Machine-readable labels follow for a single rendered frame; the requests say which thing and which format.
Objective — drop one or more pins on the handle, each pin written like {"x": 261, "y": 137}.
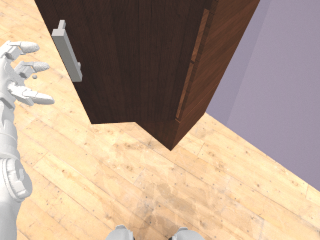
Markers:
{"x": 66, "y": 52}

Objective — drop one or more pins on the cupboard door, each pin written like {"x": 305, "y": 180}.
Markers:
{"x": 134, "y": 54}

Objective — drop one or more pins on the left robot forearm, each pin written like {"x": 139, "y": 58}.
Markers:
{"x": 8, "y": 131}

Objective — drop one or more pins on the right robot shin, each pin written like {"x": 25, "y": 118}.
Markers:
{"x": 182, "y": 228}

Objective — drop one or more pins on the robot left upper arm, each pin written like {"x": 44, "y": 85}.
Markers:
{"x": 15, "y": 186}

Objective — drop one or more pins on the robot left hand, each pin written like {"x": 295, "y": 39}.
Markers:
{"x": 9, "y": 52}

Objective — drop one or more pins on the robot right thigh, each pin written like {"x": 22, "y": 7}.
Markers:
{"x": 187, "y": 235}

